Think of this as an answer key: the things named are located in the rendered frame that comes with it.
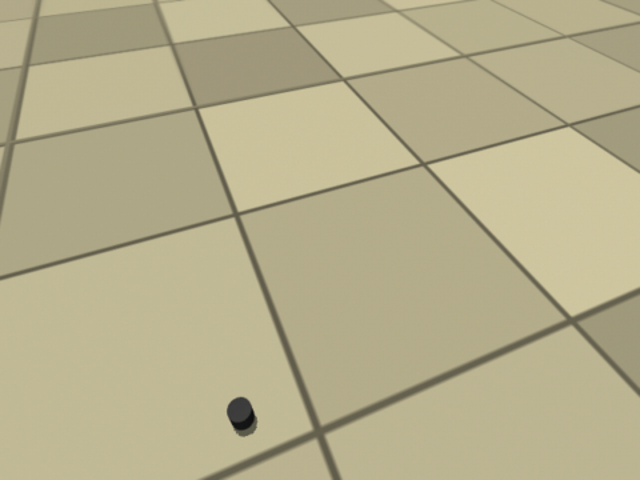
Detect tin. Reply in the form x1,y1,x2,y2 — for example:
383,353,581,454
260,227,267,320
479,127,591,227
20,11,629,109
227,397,255,430

